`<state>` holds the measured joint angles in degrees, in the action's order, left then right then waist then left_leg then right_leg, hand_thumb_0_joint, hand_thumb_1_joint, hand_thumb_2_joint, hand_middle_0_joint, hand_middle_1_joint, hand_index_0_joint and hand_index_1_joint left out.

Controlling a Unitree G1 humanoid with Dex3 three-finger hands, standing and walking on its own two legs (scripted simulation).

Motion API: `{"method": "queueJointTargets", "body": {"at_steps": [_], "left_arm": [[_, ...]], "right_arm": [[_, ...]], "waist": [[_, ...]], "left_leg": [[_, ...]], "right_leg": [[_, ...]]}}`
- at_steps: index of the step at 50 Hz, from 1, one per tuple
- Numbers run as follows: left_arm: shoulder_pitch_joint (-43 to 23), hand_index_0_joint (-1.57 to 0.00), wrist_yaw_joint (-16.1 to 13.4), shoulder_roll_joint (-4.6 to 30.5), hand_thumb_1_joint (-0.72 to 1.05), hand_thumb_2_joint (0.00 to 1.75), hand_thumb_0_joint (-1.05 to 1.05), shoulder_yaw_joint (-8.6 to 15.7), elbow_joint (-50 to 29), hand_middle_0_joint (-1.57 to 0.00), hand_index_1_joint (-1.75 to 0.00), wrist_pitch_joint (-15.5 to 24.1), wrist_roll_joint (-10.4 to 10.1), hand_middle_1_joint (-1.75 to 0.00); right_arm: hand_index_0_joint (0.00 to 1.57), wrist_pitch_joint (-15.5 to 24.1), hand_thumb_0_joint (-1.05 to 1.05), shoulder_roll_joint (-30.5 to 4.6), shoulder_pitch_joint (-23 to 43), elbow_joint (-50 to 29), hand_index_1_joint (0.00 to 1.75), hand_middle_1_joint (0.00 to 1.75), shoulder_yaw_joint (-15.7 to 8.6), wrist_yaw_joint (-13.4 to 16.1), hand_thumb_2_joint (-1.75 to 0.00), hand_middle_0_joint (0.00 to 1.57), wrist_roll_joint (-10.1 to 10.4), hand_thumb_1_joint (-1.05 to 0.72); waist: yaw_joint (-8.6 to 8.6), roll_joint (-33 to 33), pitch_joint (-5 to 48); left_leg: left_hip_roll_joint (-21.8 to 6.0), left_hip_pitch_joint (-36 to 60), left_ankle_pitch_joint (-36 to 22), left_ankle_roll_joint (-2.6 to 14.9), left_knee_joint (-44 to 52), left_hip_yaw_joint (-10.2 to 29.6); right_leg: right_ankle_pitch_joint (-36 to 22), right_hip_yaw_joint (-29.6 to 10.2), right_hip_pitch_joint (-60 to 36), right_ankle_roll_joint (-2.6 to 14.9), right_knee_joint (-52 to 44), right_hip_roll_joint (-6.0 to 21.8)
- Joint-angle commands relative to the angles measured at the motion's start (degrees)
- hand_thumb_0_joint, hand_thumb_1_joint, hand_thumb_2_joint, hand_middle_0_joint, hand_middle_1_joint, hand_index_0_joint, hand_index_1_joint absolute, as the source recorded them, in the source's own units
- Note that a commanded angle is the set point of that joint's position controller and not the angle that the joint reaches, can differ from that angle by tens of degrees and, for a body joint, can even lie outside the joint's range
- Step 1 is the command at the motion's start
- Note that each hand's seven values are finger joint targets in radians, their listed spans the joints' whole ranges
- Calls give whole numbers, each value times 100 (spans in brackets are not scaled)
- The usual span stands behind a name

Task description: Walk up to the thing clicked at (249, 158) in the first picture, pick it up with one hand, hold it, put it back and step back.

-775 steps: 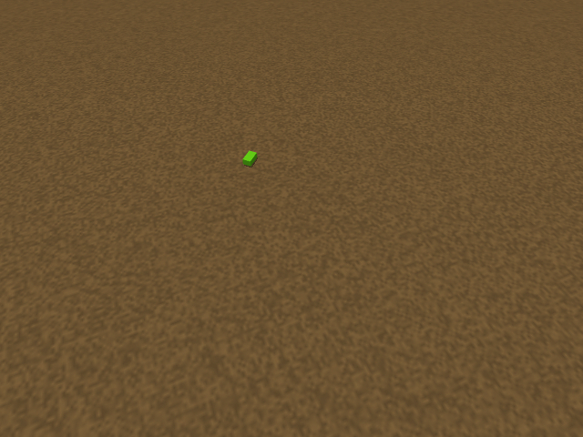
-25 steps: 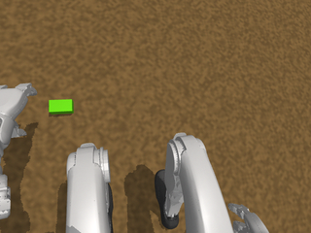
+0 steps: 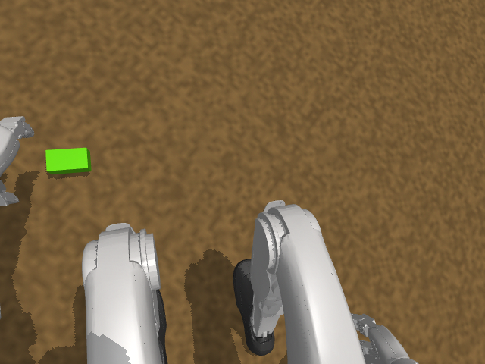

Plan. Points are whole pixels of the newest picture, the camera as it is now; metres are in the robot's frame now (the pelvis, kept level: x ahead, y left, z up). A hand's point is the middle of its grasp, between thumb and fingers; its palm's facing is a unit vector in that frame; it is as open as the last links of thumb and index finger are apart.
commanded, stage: rise first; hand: left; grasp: from above
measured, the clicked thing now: (69, 161) +0.48 +0.27 -0.32
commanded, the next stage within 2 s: approach in 1.98 s
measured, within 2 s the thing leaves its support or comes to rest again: neither
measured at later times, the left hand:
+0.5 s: hand (9, 166) +0.43 +0.32 -0.18, palm faces -0.46 -0.07 -0.89, open 12.0 cm
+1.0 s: hand (20, 167) +0.43 +0.31 -0.20, palm faces -0.44 -0.06 -0.89, open 11.3 cm
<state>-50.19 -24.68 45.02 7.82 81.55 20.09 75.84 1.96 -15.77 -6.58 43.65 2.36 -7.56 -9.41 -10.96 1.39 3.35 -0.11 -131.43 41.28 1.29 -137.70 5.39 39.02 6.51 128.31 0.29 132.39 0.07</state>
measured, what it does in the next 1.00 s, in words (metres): stands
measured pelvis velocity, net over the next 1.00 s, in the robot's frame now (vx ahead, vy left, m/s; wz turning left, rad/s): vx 0.00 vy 0.00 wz -0.03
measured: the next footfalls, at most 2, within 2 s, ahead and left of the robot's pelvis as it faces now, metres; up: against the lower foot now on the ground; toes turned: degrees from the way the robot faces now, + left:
none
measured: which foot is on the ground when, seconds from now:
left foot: down 0.00-1.00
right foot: down 0.00-1.00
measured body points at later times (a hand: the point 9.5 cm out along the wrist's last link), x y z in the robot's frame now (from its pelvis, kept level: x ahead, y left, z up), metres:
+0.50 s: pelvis +0.00 +0.00 -0.01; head +0.24 +0.07 +0.36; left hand +0.45 +0.32 -0.13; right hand +0.06 -0.28 -0.11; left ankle +0.07 +0.12 -0.30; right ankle +0.10 -0.11 -0.30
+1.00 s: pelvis +0.00 +0.00 -0.01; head +0.24 +0.08 +0.35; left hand +0.45 +0.31 -0.15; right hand +0.05 -0.28 -0.11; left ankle +0.07 +0.12 -0.30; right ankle +0.10 -0.11 -0.30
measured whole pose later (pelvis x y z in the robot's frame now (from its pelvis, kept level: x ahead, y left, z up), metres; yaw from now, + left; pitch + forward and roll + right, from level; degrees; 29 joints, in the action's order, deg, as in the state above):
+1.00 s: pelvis +0.00 +0.00 -0.01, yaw -2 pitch +34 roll -9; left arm -50.6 -26.8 46.4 8.4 83.2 17.7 75.5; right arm 3.8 -16.1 -7.6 42.9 4.4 -8.6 -9.3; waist -13.8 1.8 1.3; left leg -0.3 -133.5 41.2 1.6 -140.6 6.5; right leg 38.3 7.5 130.0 -0.1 134.2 -0.4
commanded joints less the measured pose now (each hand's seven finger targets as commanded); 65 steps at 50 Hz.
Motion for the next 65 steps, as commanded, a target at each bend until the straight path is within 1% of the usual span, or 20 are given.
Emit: {"method": "queueJointTargets", "body": {"at_steps": [1,4,7,9,11,13,16,19,20,22,24,38,44,47,50,57,58,59,61,65], "left_arm": [[-1483,-42,-240,1690,-15,67,0,285,-1047,-40,-68,-17,-99,-70],[-1356,-41,-237,1578,-16,68,0,275,-830,-39,-68,-95,-161,-70],[-1629,-40,-240,1821,-17,69,0,344,-1090,-39,-68,-86,-179,-69],[-1252,-40,-207,1516,-18,70,0,213,-723,-39,-68,-142,-194,-69],[-1494,-40,-199,1724,-18,70,0,300,-922,-39,-68,-111,-196,-69],[-1271,-40,-192,1643,-17,69,0,274,-808,-39,-67,-134,-218,-68],[-1435,-38,-172,1650,-20,72,0,231,-867,-37,-69,-154,-193,-69],[-1690,-39,-165,1781,-18,70,0,272,-883,-38,-68,-91,-227,-69],[-1388,-39,-155,1580,-19,71,0,184,-502,-39,-68,-114,-219,-68],[-1766,-40,-183,1857,-17,70,0,287,-881,-39,-67,-28,-192,-67],[-1497,-38,-175,1698,-24,78,0,228,-463,-42,-68,-67,-166,-64],[-1642,-47,-425,1758,-11,65,0,239,-540,-48,-61,-114,-80,-59],[-1797,-50,-460,1763,-7,62,0,206,-691,-51,-58,-171,-104,-58],[-1414,-53,-438,1602,-5,60,0,179,-486,-53,-56,-257,-133,-55],[-1353,-55,-427,1773,-2,58,0,329,-698,-56,-53,-293,-160,-52],[-1481,-59,-238,1475,2,55,0,92,-798,-59,-49,-321,-294,-48],[-1606,-59,-223,1660,3,54,0,149,-1025,-60,-50,-282,-256,-49],[-1289,-59,-197,1517,3,55,0,124,-702,-60,-50,-323,-265,-49],[-1464,-60,-150,1387,3,54,0,-9,-800,-61,-49,-293,-243,-48],[-1544,-62,-138,1555,5,54,0,85,-945,-63,-47,-219,-253,-46]], "right_arm": [[20,21,0,-1412,-1263,-17,30,30,-497,56,-90,20,-18,-91],[20,26,0,-1442,-1221,-80,30,30,-464,29,-90,20,-33,-91],[20,12,0,-1432,-1231,-67,30,30,-479,43,-90,20,-3,-91],[20,38,0,-1435,-1246,-105,30,30,-425,27,-90,20,-34,-91],[20,34,0,-1463,-1281,-66,30,30,-425,34,-90,20,-27,-91],[20,27,0,-1454,-1257,-109,30,30,-397,29,-90,20,-16,-91],[20,31,0,-1481,-1311,-79,30,30,-394,10,-90,20,-19,-91],[20,32,0,-1492,-1316,-88,30,30,-381,3,-90,20,-5,-90],[20,36,0,-1474,-1272,-103,30,30,-346,12,-90,20,-7,-90],[20,33,0,-1520,-1328,-71,30,30,-333,6,-90,20,-38,-90],[20,44,0,-1517,-1282,-106,30,30,-310,-4,-90,20,-41,-90],[20,138,0,-1528,-1239,-110,30,30,-271,-17,-90,20,-19,-91],[20,206,0,-1526,-1280,-64,30,30,-288,-40,-90,20,-11,-91],[20,218,0,-1509,-1265,-103,30,30,-292,-45,-90,20,14,-91],[20,216,0,-1521,-1302,-97,30,30,-333,-47,-90,20,18,-91],[20,199,0,-1530,-1287,-126,30,30,-364,-78,-90,20,79,-91],[20,187,0,-1507,-1314,-100,30,30,-357,-76,-90,20,76,-91],[20,187,0,-1534,-1316,-131,30,30,-372,-63,-90,20,99,-91],[20,187,0,-1499,-1346,-103,30,30,-352,-82,-90,20,90,-91],[20,161,0,-1504,-1347,-101,30,30,-352,-66,-90,20,98,-91]], "waist": [[39,-1727,3975],[-33,-1753,3808],[-9,-1695,3921],[-60,-1587,3708],[-71,-1623,3803],[-15,-1706,3874],[-113,-1748,3781],[-166,-1658,3610],[-126,-1536,3586],[-201,-1708,3714],[-195,-1593,3583],[-292,-1783,3569],[-308,-1999,3608],[-245,-1791,3555],[-177,-1911,3748],[-274,-1817,3643],[-219,-1958,3736],[-175,-1826,3663],[-283,-1832,3581],[-214,-1689,3687]], "left_leg": [[132,3252,-1594,67,1460,-202],[128,3179,-1511,62,1476,-184],[119,3052,-1402,90,1403,-211],[131,2996,-1356,89,1411,-205],[128,2990,-1343,97,1387,-195],[137,3047,-1487,73,1391,-212],[118,3128,-1599,67,1346,-183],[120,2823,-1310,94,1330,-175],[128,2802,-1259,97,1329,-186],[129,2869,-1376,96,1284,-176],[133,2809,-1252,100,1300,-175],[110,2808,-1199,81,1276,-140],[94,2934,-1214,45,1319,-105],[114,2757,-1224,79,1257,-194],[106,2936,-1410,63,1271,-185],[104,2857,-1277,61,1373,-109],[116,2892,-1283,56,1371,-140],[115,2904,-1297,56,1377,-129],[121,2880,-1368,65,1333,-144],[141,2760,-1258,86,1320,-187]], "right_leg": [[-1440,169,-1762,168,-1207,-192],[-1350,174,-1679,158,-1198,-177],[-1328,155,-1760,177,-1214,-210],[-1274,164,-1734,158,-1232,-184],[-1283,180,-1748,165,-1229,-212],[-1381,171,-1835,161,-1198,-209],[-1480,195,-1738,165,-1175,-208],[-1277,217,-1717,168,-1174,-215],[-1229,217,-1715,167,-1219,-234],[-1346,246,-1794,152,-1170,-243],[-1220,252,-1714,155,-1161,-237],[-1217,305,-1590,158,-1086,-255],[-1225,315,-1487,173,-1026,-251],[-1281,262,-1656,169,-1100,-250],[-1404,272,-1713,155,-1052,-232],[-1305,288,-1599,164,-1073,-222],[-1318,264,-1661,179,-1095,-232],[-1306,272,-1626,168,-1100,-214],[-1391,272,-1651,154,-1116,-222],[-1305,253,-1788,159,-1185,-235]]}}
